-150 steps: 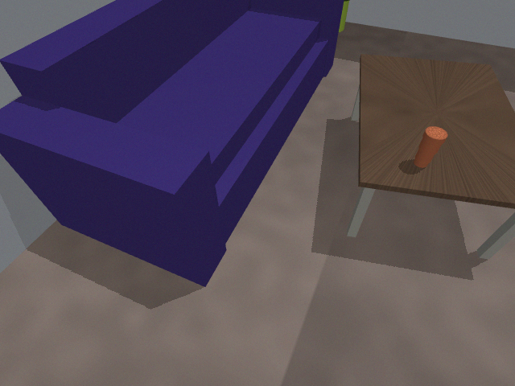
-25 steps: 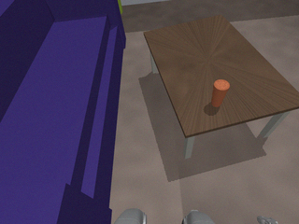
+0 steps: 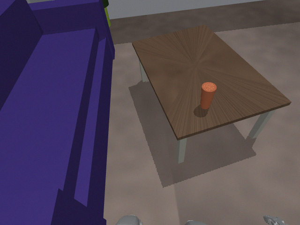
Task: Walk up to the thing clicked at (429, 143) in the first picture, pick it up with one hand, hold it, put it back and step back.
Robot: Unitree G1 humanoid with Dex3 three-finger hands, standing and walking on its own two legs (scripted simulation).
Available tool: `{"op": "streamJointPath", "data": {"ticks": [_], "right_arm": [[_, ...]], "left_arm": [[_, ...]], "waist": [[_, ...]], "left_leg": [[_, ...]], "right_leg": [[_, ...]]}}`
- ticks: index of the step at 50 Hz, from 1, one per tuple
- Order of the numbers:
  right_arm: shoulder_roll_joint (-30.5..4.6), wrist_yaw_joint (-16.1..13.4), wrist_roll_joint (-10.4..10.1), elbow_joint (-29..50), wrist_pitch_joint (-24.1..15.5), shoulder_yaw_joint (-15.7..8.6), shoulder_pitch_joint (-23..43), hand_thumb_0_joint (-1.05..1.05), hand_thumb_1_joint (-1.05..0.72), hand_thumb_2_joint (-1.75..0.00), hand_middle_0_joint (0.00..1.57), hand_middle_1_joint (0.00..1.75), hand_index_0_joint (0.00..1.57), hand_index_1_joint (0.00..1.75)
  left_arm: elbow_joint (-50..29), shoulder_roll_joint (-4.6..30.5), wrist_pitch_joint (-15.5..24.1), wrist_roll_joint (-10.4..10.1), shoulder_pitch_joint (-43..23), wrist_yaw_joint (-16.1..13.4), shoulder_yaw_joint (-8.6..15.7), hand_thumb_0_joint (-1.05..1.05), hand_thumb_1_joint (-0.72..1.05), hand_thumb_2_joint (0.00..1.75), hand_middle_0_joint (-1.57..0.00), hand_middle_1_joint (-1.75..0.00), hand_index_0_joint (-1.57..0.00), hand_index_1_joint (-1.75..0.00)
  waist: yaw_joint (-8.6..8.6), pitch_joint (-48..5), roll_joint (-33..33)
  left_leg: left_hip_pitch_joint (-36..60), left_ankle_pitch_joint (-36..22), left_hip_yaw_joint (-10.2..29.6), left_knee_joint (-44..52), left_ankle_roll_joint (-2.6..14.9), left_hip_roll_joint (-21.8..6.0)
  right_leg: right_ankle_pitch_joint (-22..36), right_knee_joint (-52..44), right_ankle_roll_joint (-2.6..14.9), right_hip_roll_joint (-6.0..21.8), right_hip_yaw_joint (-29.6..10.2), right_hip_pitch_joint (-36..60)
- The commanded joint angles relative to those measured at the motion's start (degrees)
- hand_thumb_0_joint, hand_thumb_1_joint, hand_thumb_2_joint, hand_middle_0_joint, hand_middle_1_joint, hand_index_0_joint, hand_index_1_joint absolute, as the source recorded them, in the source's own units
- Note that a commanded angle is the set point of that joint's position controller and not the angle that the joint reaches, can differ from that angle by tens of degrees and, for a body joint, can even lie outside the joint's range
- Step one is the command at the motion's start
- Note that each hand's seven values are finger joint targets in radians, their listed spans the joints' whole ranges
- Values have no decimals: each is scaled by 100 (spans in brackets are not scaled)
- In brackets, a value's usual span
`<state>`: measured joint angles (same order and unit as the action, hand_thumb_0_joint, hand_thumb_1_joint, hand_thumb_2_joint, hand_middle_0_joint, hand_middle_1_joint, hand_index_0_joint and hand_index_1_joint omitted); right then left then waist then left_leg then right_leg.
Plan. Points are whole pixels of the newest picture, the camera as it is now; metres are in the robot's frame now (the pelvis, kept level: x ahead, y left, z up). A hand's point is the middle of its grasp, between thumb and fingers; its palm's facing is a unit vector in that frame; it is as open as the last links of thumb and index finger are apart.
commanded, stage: walk up
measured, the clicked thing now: (206, 96) +0.78 -0.22 -0.27
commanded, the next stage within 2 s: stand in 1.76 s
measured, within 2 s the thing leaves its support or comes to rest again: neither
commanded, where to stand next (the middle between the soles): +0.10 +0.02 m, yaw +0 degrees
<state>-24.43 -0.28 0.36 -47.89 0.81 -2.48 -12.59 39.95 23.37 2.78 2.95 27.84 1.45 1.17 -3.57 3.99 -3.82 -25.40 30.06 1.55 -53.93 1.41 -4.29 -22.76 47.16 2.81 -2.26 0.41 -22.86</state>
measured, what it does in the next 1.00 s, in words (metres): steps on the spot: left foot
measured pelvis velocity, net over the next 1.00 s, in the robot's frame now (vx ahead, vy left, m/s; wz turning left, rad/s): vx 0.03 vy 0.04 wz -0.01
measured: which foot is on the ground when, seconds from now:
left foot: up 0.00-0.38, down 0.40-1.00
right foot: down 0.00-1.00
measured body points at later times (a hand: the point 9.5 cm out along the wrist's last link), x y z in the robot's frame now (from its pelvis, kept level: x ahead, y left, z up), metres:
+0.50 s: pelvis +0.00 +0.04 +0.02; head +0.01 +0.01 +0.47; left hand +0.03 +0.32 -0.08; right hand +0.06 -0.28 -0.11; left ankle +0.02 +0.15 -0.70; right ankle +0.03 -0.09 -0.70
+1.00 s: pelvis +0.03 +0.04 +0.04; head +0.04 +0.02 +0.48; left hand +0.04 +0.33 -0.08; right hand +0.12 -0.27 -0.10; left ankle +0.02 +0.15 -0.70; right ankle +0.03 -0.09 -0.70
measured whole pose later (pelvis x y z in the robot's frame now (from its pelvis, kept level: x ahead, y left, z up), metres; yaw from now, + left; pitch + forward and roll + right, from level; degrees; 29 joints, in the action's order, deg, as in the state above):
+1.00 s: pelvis +0.03 +0.04 +0.04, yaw +0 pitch -1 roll +0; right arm -22.9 1.0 -0.2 -58.4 -1.0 -1.1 -9.4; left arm 50.2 19.7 5.7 0.6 22.1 2.1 -3.2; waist -2.6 3.1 -3.4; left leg -11.1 15.1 -1.3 -27.5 0.7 -0.2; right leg -14.3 27.0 -0.4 -0.4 -2.0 -11.4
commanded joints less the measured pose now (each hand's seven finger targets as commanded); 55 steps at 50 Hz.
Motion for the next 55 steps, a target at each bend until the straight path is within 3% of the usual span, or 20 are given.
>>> {"op": "streamJointPath", "data": {"ticks": [1,2,8,11,15,17,19,20,21,22,23,24,27,29,31,34,37,40,46,55], "right_arm": [[-1089,-70,-86,384,-223,-337,197,0,-90,-90,20,30,20,30],[-1042,-50,-103,262,-200,-320,51,0,-90,-90,20,30,20,30],[-1002,1,21,33,-102,-248,-21,0,-90,-90,20,30,20,30],[-1011,19,53,-45,-86,-257,-22,0,-90,-90,20,30,20,30],[-922,63,97,-139,-196,-234,-104,0,-90,-90,20,30,20,30],[-838,73,77,-216,-267,-222,-240,0,-90,-90,20,30,20,30],[-825,52,82,-287,-356,-251,-360,0,-90,-90,20,30,20,30],[-971,22,106,-298,-382,-306,-406,0,-90,-90,20,30,20,30],[-1182,-3,134,-238,-413,-346,-460,0,-90,-90,20,30,20,30],[-1454,-7,102,-115,-434,-358,-255,0,-90,-90,20,30,20,30],[-1649,30,47,-68,-419,-394,-11,0,-90,-90,20,30,20,30],[-1499,41,34,-47,-395,-345,117,0,-90,-90,20,30,20,30],[-1075,86,-34,-41,-345,-196,316,0,-90,-90,20,30,20,30],[-940,134,-45,-137,-319,-152,192,0,-90,-90,20,30,20,30],[-912,133,-10,-288,-261,-179,57,0,-90,-90,20,30,20,30],[-877,121,-22,-426,-344,-168,-21,0,-90,-90,20,30,20,30],[-797,81,-24,-461,-403,-108,65,0,-90,-90,20,30,20,30],[-841,79,-29,-525,-390,-117,261,0,-90,-90,20,30,20,30],[-799,72,-45,-653,-377,-107,350,0,-90,-90,20,30,20,30],[-808,106,-52,-815,-263,-99,615,0,-90,-90,20,30,20,30]], "left_arm": [[-188,1581,81,-35,-293,-261,587,0,90,90,-20,-30,-20,-30],[-50,1482,91,-80,-345,-283,574,0,90,90,-20,-30,-20,-30],[345,1397,174,-171,-280,-325,578,0,90,90,-20,-30,-20,-30],[410,1449,160,-167,-507,-316,586,0,90,90,-20,-30,-20,-30],[448,1429,100,-136,-926,-240,553,0,90,90,-20,-30,-20,-30],[455,1383,61,-169,-1117,-193,486,0,90,90,-20,-30,-20,-30],[395,1184,8,-217,-1258,-164,366,0,90,90,-20,-30,-20,-30],[348,1019,-4,-248,-1303,-157,272,0,90,90,-20,-30,-20,-30],[257,841,-2,-282,-1273,-142,189,0,90,90,-20,-30,-20,-30],[260,756,-31,-300,-1165,-135,141,0,90,90,-20,-30,-20,-30],[418,1102,-47,-265,-990,-160,234,0,90,90,-20,-30,-20,-30],[473,1190,-8,-214,-898,-163,255,0,90,90,-20,-30,-20,-30],[711,915,57,-207,-657,-154,193,0,90,90,-20,-30,-20,-30],[559,1168,104,-183,-1079,-178,249,0,90,90,-20,-30,-20,-30],[537,1343,76,-198,-1265,-186,260,0,90,90,-20,-30,-20,-30],[563,1039,83,-238,-1521,-188,164,0,90,90,-20,-30,-20,-30],[698,1007,130,-245,-1438,-179,158,0,90,90,-20,-30,-20,-30],[781,964,117,-258,-1520,-183,151,0,90,90,-20,-30,-20,-30],[872,955,141,-274,-1487,-220,105,0,90,90,-20,-30,-20,-30],[1027,995,87,-239,-1530,-246,57,0,90,90,-20,-30,-20,-30]], "waist": [[171,194,1402],[171,77,1491],[20,-265,1000],[39,-115,945],[131,-135,1088],[239,-216,1139],[408,-325,1062],[453,-368,1011],[490,-465,678],[400,-367,412],[299,-124,677],[209,8,1003],[163,112,1124],[361,240,1250],[460,492,1432],[523,219,1426],[452,-378,1450],[388,-278,1386],[406,-685,1282],[411,-279,1495]], "left_leg": [[-553,-165,234,-429,37,45],[-698,-297,191,-397,29,91],[-806,-575,258,-17,-58,262],[-594,-578,246,266,-85,227],[161,-508,-68,1145,-23,163],[832,-836,-254,1820,17,305],[1607,-1520,-285,2721,97,432],[1883,-1493,112,2791,188,158],[2036,-1020,1059,3171,401,-496],[1598,249,2290,3796,835,-1372],[764,1088,2417,3901,1207,-1710],[244,1073,2064,3690,1126,-1503],[344,-142,723,2939,420,-525],[404,-237,268,2374,154,43],[1014,-250,-30,2165,137,295],[1578,-1084,194,2528,198,80],[1652,-1422,301,2749,221,-66],[1501,-1343,295,2862,222,-129],[1980,-2473,153,2789,212,-195],[1919,-1691,69,2854,224,-103]], "right_leg": [[-138,-2756,505,1539,-2884,149],[100,-2661,269,1378,-2500,601],[849,-2667,177,1404,-2352,1678],[489,-2887,282,1508,-2276,1479],[429,-2745,717,1524,-1906,1026],[575,-2476,686,1323,-1563,695],[712,-1973,464,1071,-1185,240],[557,-1791,298,903,-1053,-131],[256,-1432,119,613,-849,-474],[-384,-965,-101,161,-461,-467],[-608,-499,-134,270,-266,164],[-515,-630,-90,368,-368,673],[383,-2096,64,452,-799,924],[-736,-2901,265,927,-1793,485],[-2247,-3420,387,1241,-2138,-387],[-875,-3134,80,834,-1428,-239],[623,-2763,-5,858,-1324,464],[527,-2774,-27,794,-1146,663],[2057,-2536,-20,859,-970,964],[1027,-2959,-30,881,-1097,640]]}}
